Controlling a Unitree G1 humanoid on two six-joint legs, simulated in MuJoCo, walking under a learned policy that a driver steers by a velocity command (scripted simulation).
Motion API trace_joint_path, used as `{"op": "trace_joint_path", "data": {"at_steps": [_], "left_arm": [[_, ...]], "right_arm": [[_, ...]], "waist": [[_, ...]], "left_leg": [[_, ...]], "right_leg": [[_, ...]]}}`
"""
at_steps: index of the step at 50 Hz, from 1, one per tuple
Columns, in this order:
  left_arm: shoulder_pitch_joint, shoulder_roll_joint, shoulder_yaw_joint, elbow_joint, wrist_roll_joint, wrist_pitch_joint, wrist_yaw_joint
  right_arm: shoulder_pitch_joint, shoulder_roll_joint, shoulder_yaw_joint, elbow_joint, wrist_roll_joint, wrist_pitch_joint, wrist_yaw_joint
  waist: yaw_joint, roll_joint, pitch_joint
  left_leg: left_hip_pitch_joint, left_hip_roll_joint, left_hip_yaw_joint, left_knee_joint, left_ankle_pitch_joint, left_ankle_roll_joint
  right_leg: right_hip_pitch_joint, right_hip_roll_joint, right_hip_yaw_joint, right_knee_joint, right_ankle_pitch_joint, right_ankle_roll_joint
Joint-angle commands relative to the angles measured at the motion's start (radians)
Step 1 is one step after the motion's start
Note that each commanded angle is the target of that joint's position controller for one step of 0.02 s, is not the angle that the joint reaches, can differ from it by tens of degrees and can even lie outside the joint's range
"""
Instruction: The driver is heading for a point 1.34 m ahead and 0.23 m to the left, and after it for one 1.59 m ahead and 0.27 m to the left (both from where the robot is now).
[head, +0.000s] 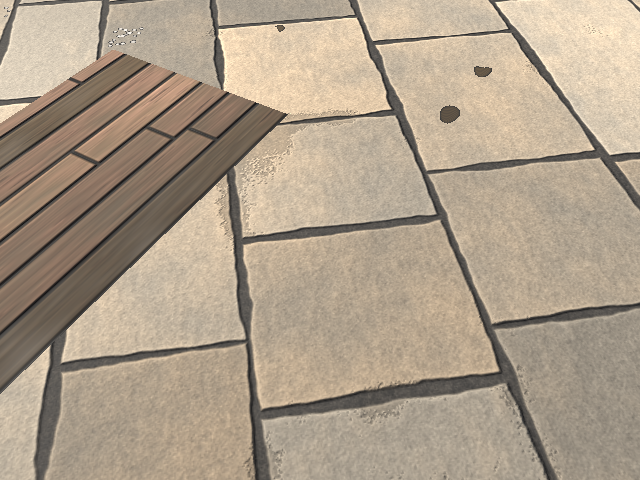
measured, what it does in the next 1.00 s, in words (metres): walks ahead: left foot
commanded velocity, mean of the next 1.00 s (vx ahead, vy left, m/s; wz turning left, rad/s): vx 0.52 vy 0.00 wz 0.00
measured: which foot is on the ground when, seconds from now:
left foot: down 0.00-0.52, up 0.54-0.96, down 0.98-1.00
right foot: down 0.00-0.98, up 1.00-1.00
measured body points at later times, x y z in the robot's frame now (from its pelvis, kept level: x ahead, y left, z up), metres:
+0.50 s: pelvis +0.04 -0.02 +0.00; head +0.04 -0.03 +0.45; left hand +0.12 +0.25 -0.12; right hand +0.04 -0.29 -0.15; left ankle -0.03 +0.13 -0.73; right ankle +0.03 -0.13 -0.73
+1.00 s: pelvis +0.34 +0.01 -0.04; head +0.38 +0.01 +0.41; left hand +0.20 +0.24 -0.17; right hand +0.62 -0.19 -0.10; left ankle +0.52 +0.12 -0.74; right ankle +0.04 -0.14 -0.72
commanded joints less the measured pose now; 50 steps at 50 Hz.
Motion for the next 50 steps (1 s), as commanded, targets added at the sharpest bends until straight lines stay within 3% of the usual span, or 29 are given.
{"op": "trace_joint_path", "data": {"at_steps": [1,13,14,15,16,17,18,19,20,21,22,23,24,25,26,27,28,29,31,33,37,41,44,45,47,48,49,50], "left_arm": [[-0.009,0.1,0.022,-0.022,-0.002,-0.005,0.009],[-0.019,0.095,0.021,0.077,-0.003,-0.002,0.017],[0.016,0.082,0.018,0.102,-0.006,-0.002,0.016],[0.028,0.103,0.027,0.108,-0.018,-0.003,0.014],[0.004,0.12,0.032,0.095,-0.022,-0.015,0.01],[-0.057,0.107,0.027,0.061,-0.031,-0.039,0.004],[-0.125,0.062,0.015,0.027,-0.039,-0.07,-0.006],[-0.136,0.052,0.015,0.022,-0.039,-0.092,-0.017],[-0.125,0.071,0.022,0.023,-0.038,-0.106,-0.026],[-0.101,0.066,0.021,0.024,-0.044,-0.116,-0.032],[-0.049,0.051,0.017,0.037,-0.048,-0.122,-0.035],[0.034,0.044,0.018,0.069,-0.045,-0.127,-0.035],[0.13,0.061,0.032,0.118,-0.035,-0.129,-0.032],[0.242,0.085,0.048,0.164,-0.032,-0.129,-0.029],[0.412,0.127,0.065,0.204,-0.033,-0.133,-0.026],[0.49,0.208,0.07,0.194,-0.027,-0.145,-0.037],[0.41,0.154,0.045,0.179,-0.01,-0.162,-0.049],[0.306,0.108,0.025,0.143,-0.005,-0.171,-0.055],[0.221,0.092,0.006,0.108,-0.004,-0.161,-0.065],[0.232,0.054,-0.012,0.109,0.001,-0.148,-0.059],[0.307,0.081,-0.018,0.123,-0.005,-0.145,-0.023],[0.374,0.097,-0.019,0.124,-0.017,-0.146,-0.004],[0.407,0.111,-0.013,0.123,-0.023,-0.132,-0.003],[0.41,0.124,-0.009,0.121,-0.02,-0.126,-0.004],[0.417,0.162,0.005,0.124,0.005,-0.112,-0.006],[0.41,0.179,0.011,0.127,0.022,-0.098,-0.006],[0.374,0.188,0.013,0.117,0.031,-0.085,-0.004],[0.367,0.131,-0.005,0.075,0.038,-0.091,-0.002]], "right_arm": [[0.014,-0.119,-0.025,-0.019,0.001,-0.01,-0.002],[0.039,-0.105,-0.019,0.059,-0.001,-0.004,-0.011],[0.08,-0.1,-0.019,0.083,0.003,0.0,-0.012],[0.086,-0.129,-0.03,0.082,0.014,0.003,-0.014],[0.099,-0.152,-0.037,0.074,0.021,0.0,-0.016],[0.133,-0.18,-0.045,0.073,0.03,-0.015,-0.017],[0.141,-0.213,-0.057,0.073,0.039,-0.034,-0.017],[0.126,-0.232,-0.07,0.076,0.04,-0.048,-0.017],[0.114,-0.208,-0.068,0.064,0.032,-0.058,-0.014],[0.081,-0.183,-0.063,0.044,0.033,-0.067,-0.008],[0.037,-0.178,-0.061,0.024,0.044,-0.069,-0.001],[-0.012,-0.185,-0.062,0.009,0.057,-0.067,0.004],[-0.019,-0.184,-0.064,0.002,0.054,-0.063,0.006],[-0.03,-0.164,-0.057,-0.012,0.04,-0.065,0.005],[-0.082,-0.106,-0.038,-0.043,0.025,-0.072,0.011],[-0.084,-0.021,-0.018,-0.1,0.029,-0.095,0.015],[-0.096,-0.042,-0.018,-0.127,0.074,-0.112,0.02],[-0.121,-0.064,-0.017,-0.144,0.086,-0.122,0.029],[-0.083,-0.075,-0.019,-0.133,0.036,-0.126,0.039],[-0.077,-0.085,-0.028,-0.131,0.029,-0.106,0.05],[-0.206,-0.064,-0.024,-0.186,0.023,-0.084,0.046],[-0.351,-0.044,-0.014,-0.249,0.04,-0.095,0.072],[-0.413,-0.048,-0.014,-0.282,0.047,-0.102,0.097],[-0.419,-0.056,-0.016,-0.293,0.049,-0.104,0.103],[-0.356,-0.102,-0.034,-0.303,0.052,-0.097,0.099],[-0.223,-0.15,-0.056,-0.28,0.059,-0.088,0.09],[0.024,-0.202,-0.085,-0.211,0.066,-0.075,0.074],[0.251,-0.279,-0.104,-0.147,0.056,-0.062,0.055]], "waist": [[-0.001,0.003,-0.057],[-0.001,0.007,-0.021],[-0.003,0.017,-0.06],[-0.004,0.037,-0.019],[-0.018,0.047,0.048],[-0.043,0.088,0.106],[-0.054,0.166,0.139],[-0.047,0.212,0.147],[-0.036,0.187,0.133],[-0.015,0.173,0.126],[0.017,0.169,0.117],[0.063,0.168,0.105],[0.098,0.137,0.066],[0.141,0.078,0.026],[0.218,-0.097,-0.02],[0.2,-0.324,-0.069],[0.148,-0.225,-0.03],[0.108,-0.135,0.046],[0.052,-0.055,0.028],[0.032,-0.076,0.057],[0.054,-0.058,0.129],[0.075,-0.07,0.163],[0.072,-0.068,0.174],[0.061,-0.087,0.162],[-0.004,-0.17,0.069],[-0.085,-0.221,-0.025],[-0.212,-0.23,-0.15],[-0.268,-0.104,-0.315]], "left_leg": [[-0.057,0.031,-0.025,-0.099,0.263,0.027],[-0.06,0.014,-0.012,-0.138,0.178,0.024],[-0.044,0.0,-0.001,-0.156,-0.042,0.036],[-0.076,0.005,-0.027,-0.165,-0.307,0.067],[-0.106,0.045,-0.095,-0.206,-0.507,0.104],[-0.079,0.124,-0.213,-0.277,-0.587,0.151],[-0.033,0.234,-0.352,-0.376,-0.559,0.198],[-0.033,0.323,-0.452,-0.432,-0.482,0.24],[-0.023,0.345,-0.462,-0.442,-0.414,0.247],[-0.016,0.335,-0.426,-0.439,-0.362,0.233],[-0.053,0.298,-0.35,-0.427,-0.32,0.205],[-0.146,0.23,-0.242,-0.387,-0.272,0.173],[-0.219,0.16,-0.158,-0.3,-0.247,0.155],[-0.299,0.112,-0.103,-0.176,-0.187,0.141],[-0.46,0.045,-0.013,0.168,-0.034,0.099],[-0.684,-0.047,0.013,0.52,-0.138,0.073],[-0.839,-0.004,-0.1,0.71,-0.117,0.108],[-0.942,0.056,-0.113,0.783,-0.026,0.136],[-0.866,0.125,-0.087,0.731,0.115,0.132],[-0.778,0.142,-0.057,0.635,0.201,0.092],[-0.734,0.112,0.015,0.413,0.364,0.026],[-0.599,0.076,0.06,0.174,0.505,0.039],[-0.558,0.049,0.076,0.046,0.468,0.064],[-0.522,0.027,0.094,0.025,0.423,0.076],[-0.391,-0.04,0.136,0.044,0.297,0.111],[-0.24,-0.073,0.15,0.07,0.233,0.14],[0.067,-0.084,0.149,0.076,0.209,0.17],[0.486,0.116,-0.134,0.149,0.015,0.208]], "right_leg": [[0.114,-0.038,0.034,-0.052,0.268,-0.037],[0.108,-0.036,0.023,-0.088,0.195,-0.028],[0.114,-0.008,-0.008,-0.083,-0.037,-0.033],[0.053,0.018,-0.028,-0.056,-0.328,-0.044],[-0.051,0.009,-0.013,-0.043,-0.481,-0.056],[-0.16,-0.004,-0.014,-0.002,-0.454,-0.055],[-0.225,-0.004,-0.07,0.097,-0.239,-0.034],[-0.232,-0.037,-0.069,0.184,-0.1,-0.04],[-0.25,-0.07,-0.044,0.242,-0.12,-0.054],[-0.249,-0.086,-0.041,0.238,-0.157,-0.07],[-0.168,-0.088,-0.059,0.147,-0.166,-0.085],[0.011,-0.06,-0.112,0.012,-0.099,-0.088],[0.19,0.004,-0.181,-0.036,-0.025,-0.067],[0.341,0.03,-0.189,-0.038,-0.007,-0.056],[0.521,-0.112,0.043,-0.144,-0.131,-0.104],[0.612,-0.346,0.546,-0.314,-0.375,-0.234],[0.542,-0.448,0.754,-0.386,-0.608,-0.311],[0.501,-0.437,0.669,-0.374,-0.574,-0.29],[0.395,-0.349,0.441,-0.37,-0.366,-0.225],[0.288,-0.278,0.298,-0.414,-0.242,-0.19],[0.192,-0.232,0.124,-0.502,-0.01,-0.197],[0.203,-0.236,0.006,-0.579,0.14,-0.177],[0.328,-0.263,-0.053,-0.546,0.248,-0.165],[0.37,-0.272,-0.067,-0.501,0.406,-0.161],[0.467,-0.303,-0.075,-0.33,0.928,-0.148],[0.483,-0.313,-0.083,-0.156,1.163,-0.139],[0.358,-0.286,-0.111,0.122,1.229,-0.114],[0.014,-0.232,-0.076,0.484,0.873,-0.104]]}}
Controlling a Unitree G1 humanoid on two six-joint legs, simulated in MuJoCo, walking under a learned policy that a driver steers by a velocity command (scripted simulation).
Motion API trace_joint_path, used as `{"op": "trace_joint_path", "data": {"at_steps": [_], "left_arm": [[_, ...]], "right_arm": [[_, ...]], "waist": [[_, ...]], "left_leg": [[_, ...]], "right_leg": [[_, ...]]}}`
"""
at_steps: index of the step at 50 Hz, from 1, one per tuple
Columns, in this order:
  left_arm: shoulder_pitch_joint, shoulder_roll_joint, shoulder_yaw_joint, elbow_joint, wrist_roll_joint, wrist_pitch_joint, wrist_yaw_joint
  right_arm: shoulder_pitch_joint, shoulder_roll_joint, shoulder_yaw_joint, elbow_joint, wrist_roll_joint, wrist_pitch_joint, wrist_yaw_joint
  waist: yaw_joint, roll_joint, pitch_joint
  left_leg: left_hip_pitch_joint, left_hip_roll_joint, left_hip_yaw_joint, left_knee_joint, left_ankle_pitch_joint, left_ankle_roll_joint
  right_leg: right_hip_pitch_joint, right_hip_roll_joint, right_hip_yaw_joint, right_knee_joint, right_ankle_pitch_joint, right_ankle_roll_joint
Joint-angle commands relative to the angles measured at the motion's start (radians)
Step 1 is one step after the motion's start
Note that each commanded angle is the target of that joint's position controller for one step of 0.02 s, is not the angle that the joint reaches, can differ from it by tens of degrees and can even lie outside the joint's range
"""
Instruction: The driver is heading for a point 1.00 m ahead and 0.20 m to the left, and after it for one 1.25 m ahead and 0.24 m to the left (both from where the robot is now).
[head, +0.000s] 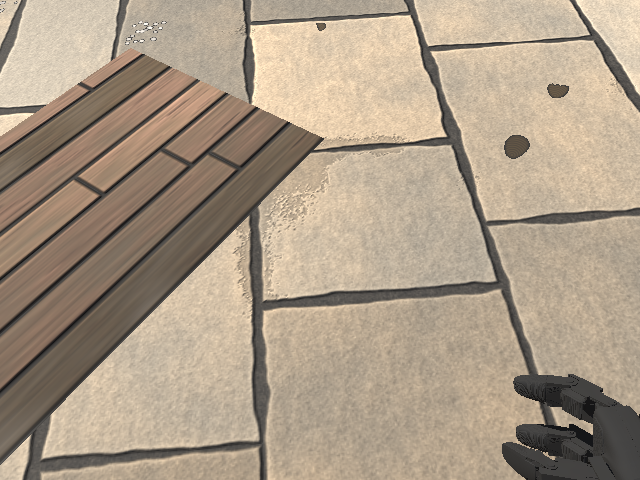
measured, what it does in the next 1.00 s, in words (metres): walks ahead, turning left: right foot, then left foot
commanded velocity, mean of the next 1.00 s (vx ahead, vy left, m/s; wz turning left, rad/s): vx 0.98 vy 0.00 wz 0.42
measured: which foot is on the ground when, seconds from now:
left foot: down 0.00-0.52, up 0.54-0.96, down 0.98-1.00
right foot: up 0.00-0.48, down 0.50-0.96, up 0.98-1.00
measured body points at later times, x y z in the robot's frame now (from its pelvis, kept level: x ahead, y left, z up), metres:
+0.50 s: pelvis +0.45 -0.01 +0.01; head +0.48 -0.02 +0.45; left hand +0.70 +0.21 -0.05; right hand +0.37 -0.27 -0.13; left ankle +0.18 +0.11 -0.69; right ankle +0.65 -0.13 -0.70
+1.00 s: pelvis +0.88 +0.07 +0.00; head +0.88 +0.09 +0.45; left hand +0.81 +0.33 -0.14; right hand +1.15 -0.11 -0.07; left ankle +1.01 +0.17 -0.70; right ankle +0.67 -0.14 -0.65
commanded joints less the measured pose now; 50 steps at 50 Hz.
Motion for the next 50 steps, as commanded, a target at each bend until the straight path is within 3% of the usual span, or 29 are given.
{"op": "trace_joint_path", "data": {"at_steps": [1,2,3,4,5,6,8,9,12,16,20,22,24,25,26,27,28,30,31,32,34,36,39,43,45,46,48,49,50], "left_arm": [[0.096,-0.054,-0.024,-0.113,-0.014,-0.043,-0.018],[-0.034,0.098,0.012,-0.126,-0.068,-0.084,-0.021],[-0.183,0.152,0.03,-0.181,-0.104,-0.097,-0.019],[-0.261,0.136,0.022,-0.208,-0.09,-0.105,-0.015],[-0.281,0.111,0.026,-0.215,-0.071,-0.1,-0.015],[-0.231,0.083,0.023,-0.214,-0.065,-0.081,-0.021],[-0.206,0.049,0.019,-0.214,-0.059,-0.043,-0.022],[-0.236,0.048,0.016,-0.229,-0.055,-0.031,-0.018],[-0.401,0.093,0.017,-0.291,-0.028,-0.028,-0.009],[-0.592,0.078,0.006,-0.347,-0.031,-0.058,-0.04],[-0.726,0.094,0.008,-0.416,-0.046,-0.069,-0.071],[-0.668,0.148,0.03,-0.424,-0.048,-0.071,-0.075],[-0.381,0.243,0.074,-0.37,-0.073,-0.062,-0.054],[-0.136,0.286,0.087,-0.317,-0.064,-0.05,-0.035],[-0.039,0.391,0.118,-0.284,-0.02,-0.053,-0.038],[-0.021,0.291,0.095,-0.277,-0.01,-0.061,-0.048],[-0.1,0.22,0.078,-0.269,-0.018,-0.066,-0.042],[-0.232,0.169,0.068,-0.256,-0.006,-0.072,-0.043],[-0.276,0.128,0.058,-0.246,0.011,-0.079,-0.043],[-0.316,0.09,0.051,-0.235,0.008,-0.079,-0.045],[-0.364,0.091,0.055,-0.222,-0.017,-0.076,-0.046],[-0.377,0.12,0.062,-0.219,-0.011,-0.075,-0.041],[-0.37,0.157,0.067,-0.234,0.007,-0.072,-0.022],[-0.292,0.222,0.078,-0.235,-0.004,-0.059,-0.004],[-0.291,0.275,0.087,-0.25,-0.008,-0.041,0.002],[-0.286,0.304,0.094,-0.257,-0.011,-0.026,0.007],[-0.346,0.354,0.111,-0.291,-0.033,0.006,0.007],[-0.389,0.334,0.107,-0.311,-0.047,0.002,0.0],[-0.402,0.171,0.064,-0.322,-0.041,-0.022,-0.016]], "right_arm": [[0.584,-0.326,-0.105,0.12,-0.026,0.006,-0.018],[0.6,-0.207,-0.081,0.148,-0.032,-0.001,-0.021],[0.536,-0.156,-0.067,0.159,-0.043,-0.011,-0.021],[0.455,-0.134,-0.06,0.152,-0.052,-0.022,-0.018],[0.384,-0.103,-0.05,0.155,-0.069,-0.031,-0.01],[0.337,-0.065,-0.038,0.158,-0.084,-0.037,-0.009],[0.309,-0.048,-0.029,0.173,-0.058,-0.034,-0.01],[0.313,-0.061,-0.029,0.182,-0.047,-0.035,-0.015],[0.383,-0.114,-0.036,0.196,-0.049,-0.041,-0.038],[0.514,-0.131,-0.029,0.216,-0.034,-0.045,-0.064],[0.612,-0.157,-0.033,0.244,-0.023,-0.016,-0.074],[0.601,-0.197,-0.046,0.237,-0.035,0.007,-0.081],[0.566,-0.236,-0.056,0.231,-0.073,0.035,-0.077],[0.533,-0.186,-0.037,0.199,-0.087,0.036,-0.076],[0.736,0.033,0.014,0.174,-0.056,0.004,-0.057],[0.698,-0.027,0.006,0.186,0.005,-0.018,-0.058],[0.527,-0.121,-0.022,0.133,0.038,-0.021,-0.068],[0.382,-0.12,-0.029,0.091,-0.005,-0.017,-0.078],[0.42,-0.099,-0.036,0.09,-0.005,0.001,-0.07],[0.45,-0.074,-0.039,0.093,0.003,0.025,-0.063],[0.434,-0.04,-0.039,0.074,0.009,0.067,-0.059],[0.382,-0.044,-0.04,0.045,-0.006,0.085,-0.06],[0.316,-0.071,-0.045,0.012,-0.016,0.085,-0.051],[0.157,-0.088,-0.04,-0.044,-0.017,0.063,-0.008],[0.152,-0.114,-0.052,-0.065,-0.013,0.052,0.011],[0.193,-0.142,-0.066,-0.066,-0.003,0.054,0.014],[0.455,-0.237,-0.111,-0.022,0.004,0.079,0.007],[0.676,-0.317,-0.152,0.041,-0.008,0.09,-0.011],[0.675,-0.323,-0.148,0.074,-0.008,0.098,-0.034]], "waist": [[-0.174,0.334,-0.511],[-0.231,0.3,-0.445],[-0.213,0.241,-0.249],[-0.175,0.068,-0.17],[-0.112,0.007,-0.106],[-0.045,0.042,-0.095],[0.006,0.076,-0.02],[0.015,0.08,0.032],[-0.02,0.044,0.123],[-0.097,0.005,0.128],[-0.12,0.02,0.158],[-0.059,0.075,0.088],[0.106,0.154,-0.114],[0.211,0.155,-0.28],[0.076,-0.229,-0.509],[0.108,-0.306,-0.567],[0.115,-0.26,-0.348],[0.059,-0.026,-0.146],[-0.003,-0.051,-0.117],[-0.038,-0.072,-0.092],[-0.07,-0.081,0.0],[-0.081,-0.053,0.066],[-0.082,-0.005,0.105],[-0.03,0.059,0.162],[-0.055,0.028,0.121],[-0.089,-0.014,0.073],[-0.244,-0.097,-0.055],[-0.338,-0.053,-0.154],[-0.281,0.208,-0.055]], "left_leg": [[1.187,0.369,-0.847,-0.174,-0.877,0.243],[1.132,0.34,-0.984,-0.357,-0.899,0.186],[0.989,0.327,-0.81,-0.353,-0.715,0.149],[0.803,0.296,-0.673,-0.362,-0.52,0.137],[0.624,0.254,-0.555,-0.371,-0.411,0.132],[0.515,0.227,-0.494,-0.384,-0.4,0.135],[0.374,0.213,-0.405,-0.45,-0.405,0.146],[0.318,0.213,-0.374,-0.485,-0.405,0.146],[0.294,0.191,-0.281,-0.543,-0.262,0.148],[0.328,0.142,-0.128,-0.591,-0.081,0.105],[0.599,0.207,-0.129,-0.553,0.056,0.089],[0.736,0.248,-0.165,-0.422,0.392,0.075],[0.746,0.227,-0.16,-0.069,0.715,0.048],[0.467,0.193,-0.155,0.259,0.54,0.024],[0.036,0.0,-0.163,0.701,-0.13,-0.035],[-0.046,0.0,-0.27,0.828,-0.4,-0.009],[-0.143,0.043,-0.236,0.876,-0.355,0.002],[-0.113,0.133,-0.209,0.799,-0.247,0.003],[-0.037,0.175,-0.226,0.765,-0.205,0.004],[0.005,0.198,-0.224,0.746,-0.203,0.001],[-0.02,0.232,-0.202,0.717,-0.224,-0.006],[-0.084,0.235,-0.191,0.68,-0.133,-0.02],[-0.129,0.204,-0.141,0.531,0.052,-0.032],[-0.139,0.165,-0.029,0.265,0.189,0.004],[-0.019,0.091,0.069,0.183,0.178,0.032],[0.048,0.04,0.115,0.195,0.115,0.042],[0.336,-0.04,0.137,0.23,-0.058,0.083],[0.657,-0.059,0.068,0.124,0.018,0.117],[0.753,0.014,-0.139,0.037,0.149,0.151]], "right_leg": [[-0.895,0.111,0.151,1.029,0.123,-0.077],[-0.976,0.091,0.247,1.12,0.095,-0.126],[-1.066,0.049,0.202,1.155,0.14,-0.143],[-1.027,0.006,0.193,1.112,0.203,-0.15],[-0.97,-0.033,0.185,1.053,0.259,-0.151],[-0.909,-0.067,0.199,1.026,0.29,-0.149],[-0.902,-0.098,0.177,0.966,0.266,-0.125],[-0.935,-0.112,0.166,0.927,0.272,-0.108],[-1.063,-0.118,0.128,0.734,0.483,-0.053],[-0.915,-0.047,0.029,0.377,0.818,-0.044],[-0.924,0.007,0.041,0.156,0.772,-0.05],[-0.85,0.06,0.042,0.139,0.643,-0.058],[-0.535,0.11,0.014,0.199,0.474,-0.097],[-0.129,-0.019,0.125,0.331,0.39,-0.118],[0.276,-0.304,0.698,0.184,-0.177,-0.286],[0.273,-0.316,0.936,-0.039,-0.392,-0.253],[0.134,-0.298,0.775,-0.077,-0.272,-0.184],[-0.191,-0.247,0.478,-0.08,0.097,-0.149],[-0.311,-0.223,0.382,-0.094,0.181,-0.145],[-0.378,-0.204,0.299,-0.118,0.216,-0.141],[-0.477,-0.199,0.151,-0.171,0.281,-0.131],[-0.518,-0.18,0.038,-0.205,0.364,-0.129],[-0.496,-0.135,-0.105,-0.244,0.434,-0.132],[-0.337,-0.139,-0.226,-0.247,0.577,-0.097],[-0.253,-0.148,-0.267,-0.163,1.019,-0.075],[-0.194,-0.155,-0.273,-0.073,1.304,-0.073],[-0.206,-0.18,-0.259,0.296,1.67,-0.083],[-0.354,-0.146,-0.224,0.599,1.542,-0.063],[-0.616,0.046,-0.177,1.027,0.412,-0.004]]}}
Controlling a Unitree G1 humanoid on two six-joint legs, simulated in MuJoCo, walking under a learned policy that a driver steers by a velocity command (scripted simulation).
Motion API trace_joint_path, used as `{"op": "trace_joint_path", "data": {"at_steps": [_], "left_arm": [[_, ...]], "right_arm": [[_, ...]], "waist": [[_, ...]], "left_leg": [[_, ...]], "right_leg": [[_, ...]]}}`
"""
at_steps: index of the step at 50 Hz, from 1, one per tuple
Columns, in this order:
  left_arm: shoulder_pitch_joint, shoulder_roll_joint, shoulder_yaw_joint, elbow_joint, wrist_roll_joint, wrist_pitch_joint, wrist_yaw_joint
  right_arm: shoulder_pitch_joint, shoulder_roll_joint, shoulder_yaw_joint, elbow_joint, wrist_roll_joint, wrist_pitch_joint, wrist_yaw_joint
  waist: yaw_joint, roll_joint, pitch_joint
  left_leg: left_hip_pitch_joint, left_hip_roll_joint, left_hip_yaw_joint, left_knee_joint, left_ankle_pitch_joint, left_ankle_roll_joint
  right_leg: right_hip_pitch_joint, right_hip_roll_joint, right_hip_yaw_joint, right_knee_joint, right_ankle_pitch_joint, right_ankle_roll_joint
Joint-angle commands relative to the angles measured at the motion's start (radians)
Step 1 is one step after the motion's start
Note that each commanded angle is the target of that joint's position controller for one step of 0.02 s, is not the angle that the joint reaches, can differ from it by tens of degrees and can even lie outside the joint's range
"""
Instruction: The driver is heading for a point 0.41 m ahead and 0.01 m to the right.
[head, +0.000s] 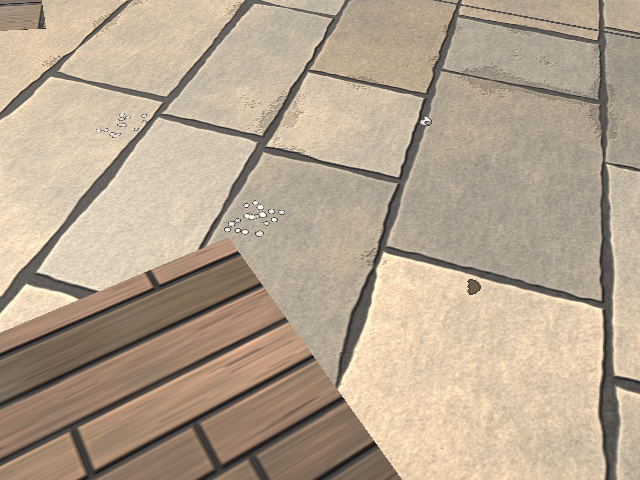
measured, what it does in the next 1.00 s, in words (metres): walks ahead, turning left: right foot, then left foot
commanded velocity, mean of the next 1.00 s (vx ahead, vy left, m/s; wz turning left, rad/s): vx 0.19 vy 0.00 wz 0.30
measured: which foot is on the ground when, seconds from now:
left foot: down 0.00-0.42, up 0.44-0.68, down 0.70-1.00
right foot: up 0.00-0.40, down 0.42-1.00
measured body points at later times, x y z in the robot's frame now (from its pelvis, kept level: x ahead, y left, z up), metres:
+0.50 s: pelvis +0.29 -0.02 +0.03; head +0.32 +0.00 +0.47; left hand +0.39 +0.27 -0.07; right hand +0.50 -0.24 -0.07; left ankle +0.17 +0.04 -0.65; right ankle +0.45 -0.08 -0.69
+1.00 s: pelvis +0.36 +0.02 +0.04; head +0.36 +0.03 +0.49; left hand +0.41 +0.30 -0.08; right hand +0.52 -0.19 -0.09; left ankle +0.28 +0.12 -0.69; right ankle +0.45 -0.08 -0.69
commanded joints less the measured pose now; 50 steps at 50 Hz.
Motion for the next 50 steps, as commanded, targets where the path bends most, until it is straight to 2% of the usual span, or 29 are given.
{"op": "trace_joint_path", "data": {"at_steps": [1,2,3,4,5,7,10,12,14,17,19,20,21,22,23,24,25,26,27,28,30,33,34,35,36,38,40,43,50], "left_arm": [[-0.005,0.0,-0.014,-0.208,-0.012,-0.077,-0.02],[-0.082,0.111,-0.008,-0.236,-0.014,-0.115,-0.022],[-0.185,0.139,0.001,-0.267,-0.032,-0.127,-0.018],[-0.211,0.127,0.003,-0.263,-0.02,-0.121,-0.004],[-0.188,0.137,0.01,-0.255,-0.003,-0.104,0.002],[-0.157,0.165,0.027,-0.244,0.011,-0.057,0.003],[-0.234,0.081,0.004,-0.268,0.031,-0.032,0.008],[-0.246,0.052,-0.008,-0.257,0.023,-0.031,0.002],[-0.315,0.052,-0.012,-0.26,0.017,-0.041,-0.015],[-0.37,0.09,0.001,-0.28,0.023,-0.052,-0.03],[-0.323,0.123,0.018,-0.267,0.029,-0.067,-0.039],[-0.264,0.124,0.022,-0.248,0.034,-0.076,-0.041],[-0.205,0.145,0.028,-0.236,0.046,-0.085,-0.038],[-0.168,0.173,0.027,-0.243,0.077,-0.086,-0.033],[-0.106,0.117,0.013,-0.219,0.077,-0.072,-0.033],[-0.087,0.086,0.005,-0.214,0.038,-0.057,-0.034],[-0.124,0.085,0.004,-0.222,0.02,-0.04,-0.03],[-0.163,0.077,-0.004,-0.227,0.016,-0.022,-0.028],[-0.212,0.077,-0.009,-0.232,0.018,-0.007,-0.025],[-0.251,0.086,-0.007,-0.235,0.023,0.009,-0.023],[-0.251,0.1,0.003,-0.228,0.03,0.028,-0.02],[-0.213,0.098,0.003,-0.21,0.013,0.036,-0.011],[-0.196,0.08,-0.003,-0.203,0.011,0.035,-0.009],[-0.178,0.061,-0.011,-0.194,0.017,0.031,-0.011],[-0.172,0.07,-0.008,-0.203,0.027,0.027,-0.015],[-0.215,0.051,-0.01,-0.207,0.035,0.02,-0.014],[-0.18,0.038,-0.011,-0.187,0.029,0.021,-0.007],[-0.163,0.039,-0.008,-0.168,0.023,0.021,-0.003],[-0.173,0.044,0.0,-0.133,0.015,0.033,0.004]], "right_arm": [[0.316,-0.298,-0.088,0.018,-0.05,0.0,-0.025],[0.306,-0.249,-0.08,-0.027,-0.056,-0.025,-0.009],[0.277,-0.219,-0.076,-0.036,-0.047,-0.045,-0.005],[0.201,-0.196,-0.069,-0.041,-0.034,-0.059,-0.002],[0.136,-0.182,-0.064,-0.061,-0.031,-0.065,-0.007],[0.071,-0.165,-0.06,-0.088,-0.035,-0.055,-0.032],[0.109,-0.149,-0.055,-0.065,-0.031,-0.031,-0.081],[0.129,-0.123,-0.046,-0.053,-0.028,-0.001,-0.105],[0.177,-0.091,-0.035,-0.034,-0.03,0.013,-0.115],[0.185,-0.079,-0.025,-0.018,-0.044,0.015,-0.111],[0.154,-0.07,-0.018,-0.018,-0.051,0.012,-0.105],[0.122,-0.065,-0.014,-0.021,-0.048,0.009,-0.102],[0.111,-0.056,-0.011,-0.033,-0.054,0.003,-0.097],[0.2,-0.042,-0.005,-0.033,-0.06,-0.003,-0.093],[0.291,-0.046,0.003,-0.004,-0.047,-0.002,-0.086],[0.258,-0.118,-0.009,0.001,-0.041,0.011,-0.076],[0.171,-0.133,-0.017,-0.007,-0.03,0.035,-0.077],[0.108,-0.12,-0.016,-0.016,-0.033,0.059,-0.08],[0.093,-0.1,-0.013,-0.016,-0.039,0.08,-0.083],[0.099,-0.069,-0.006,-0.012,-0.038,0.091,-0.084],[0.115,-0.015,0.011,0.015,-0.044,0.085,-0.086],[0.167,-0.023,0.004,0.064,-0.05,0.071,-0.08],[0.155,-0.027,0.003,0.067,-0.059,0.07,-0.077],[0.123,-0.049,0.002,0.05,-0.076,0.068,-0.078],[0.088,-0.097,-0.008,0.043,-0.079,0.067,-0.082],[0.061,-0.034,0.008,0.054,-0.077,0.046,-0.082],[0.042,-0.03,0.011,0.059,-0.074,0.021,-0.082],[0.084,-0.036,0.011,0.079,-0.061,0.0,-0.084],[0.131,-0.028,0.013,0.117,-0.053,-0.001,-0.088]], "waist": [[0.004,0.407,-0.221],[-0.065,0.188,-0.36],[-0.054,0.054,-0.23],[0.009,-0.109,-0.129],[0.052,-0.125,-0.106],[0.086,-0.11,-0.092],[0.046,-0.062,-0.094],[0.012,0.005,-0.161],[-0.055,0.048,-0.173],[-0.077,0.078,-0.135],[-0.046,0.082,-0.126],[-0.006,0.079,-0.132],[0.015,0.048,-0.175],[-0.016,-0.088,-0.271],[-0.004,-0.267,-0.386],[0.016,-0.199,-0.402],[0.026,-0.115,-0.331],[0.023,-0.064,-0.247],[-0.001,-0.059,-0.181],[-0.024,-0.092,-0.135],[-0.014,-0.162,-0.126],[-0.028,-0.157,-0.187],[-0.027,-0.143,-0.18],[-0.016,-0.106,-0.161],[0.022,-0.018,-0.109],[0.026,0.04,-0.073],[0.042,0.067,-0.061],[0.033,0.023,-0.061],[0.016,-0.012,-0.088]], "left_leg": [[0.922,0.181,-0.763,-0.218,0.266,0.326],[0.935,0.259,-0.954,-0.397,0.086,0.316],[0.801,0.249,-0.909,-0.451,0.077,0.271],[0.629,0.212,-0.814,-0.445,0.141,0.226],[0.495,0.191,-0.735,-0.425,0.275,0.212],[0.33,0.134,-0.561,-0.432,0.467,0.176],[0.232,0.024,-0.354,-0.376,0.713,0.115],[0.267,-0.026,-0.266,-0.343,0.649,0.055],[0.314,-0.012,-0.272,-0.333,0.505,0.014],[0.381,0.05,-0.359,-0.286,0.395,0.017],[0.444,0.085,-0.408,-0.199,0.419,0.016],[0.452,0.068,-0.401,-0.133,0.444,-0.003],[0.423,0.011,-0.369,-0.028,0.409,-0.041],[0.284,-0.071,-0.345,0.172,0.124,-0.107],[0.119,-0.139,-0.319,0.401,-0.509,-0.182],[0.075,-0.104,-0.346,0.477,-0.589,-0.196],[0.038,-0.069,-0.336,0.526,-0.535,-0.215],[0.022,-0.047,-0.297,0.509,-0.499,-0.224],[0.052,-0.018,-0.276,0.428,-0.466,-0.225],[0.118,0.0,-0.24,0.277,-0.451,-0.221],[0.248,-0.017,-0.17,0.075,-0.41,-0.217],[0.393,-0.022,-0.144,-0.17,-0.134,-0.171],[0.432,-0.022,-0.142,-0.227,-0.097,-0.148],[0.452,0.03,-0.2,-0.25,-0.081,-0.119],[0.348,0.07,-0.261,-0.267,-0.23,-0.077],[0.18,0.062,-0.27,-0.335,-0.397,-0.076],[0.151,0.06,-0.267,-0.348,-0.336,-0.102],[0.192,0.051,-0.254,-0.313,-0.206,-0.116],[0.256,0.038,-0.234,-0.279,-0.023,-0.114]], "right_leg": [[-0.935,0.196,0.296,1.046,-0.213,-0.013],[-0.967,0.147,0.469,1.01,-0.147,-0.06],[-0.988,0.117,0.463,0.905,-0.079,-0.086],[-0.954,0.074,0.454,0.805,-0.014,-0.08],[-0.882,0.041,0.461,0.741,0.019,-0.059],[-0.764,-0.009,0.448,0.605,0.045,-0.016],[-0.726,0.018,0.352,0.345,0.212,0.025],[-0.675,0.048,0.322,0.143,0.416,0.033],[-0.655,0.055,0.312,0.003,0.606,0.025],[-0.68,0.056,0.337,-0.095,0.591,-0.012],[-0.681,0.053,0.341,-0.151,0.533,-0.055],[-0.623,0.054,0.327,-0.224,0.596,-0.079],[-0.49,0.008,0.36,-0.238,0.891,-0.112],[-0.258,-0.151,0.534,-0.155,1.269,-0.243],[-0.077,-0.337,0.776,-0.166,1.396,-0.422],[-0.098,-0.346,0.865,-0.209,1.134,-0.426],[-0.168,-0.308,0.832,-0.237,0.842,-0.381],[-0.278,-0.265,0.776,-0.284,0.624,-0.34],[-0.398,-0.232,0.732,-0.329,0.441,-0.301],[-0.5,-0.17,0.66,-0.371,0.312,-0.252],[-0.575,-0.095,0.552,-0.398,0.287,-0.227],[-0.559,-0.102,0.525,-0.371,0.172,-0.223],[-0.587,-0.09,0.514,-0.372,0.075,-0.191],[-0.633,-0.072,0.497,-0.361,-0.023,-0.141],[-0.632,-0.015,0.432,-0.334,-0.048,-0.098],[-0.486,0.024,0.371,-0.241,0.115,-0.064],[-0.438,0.024,0.361,-0.197,0.217,-0.08],[-0.44,0.021,0.365,-0.179,0.319,-0.095],[-0.405,0.015,0.368,-0.145,0.491,-0.089]]}}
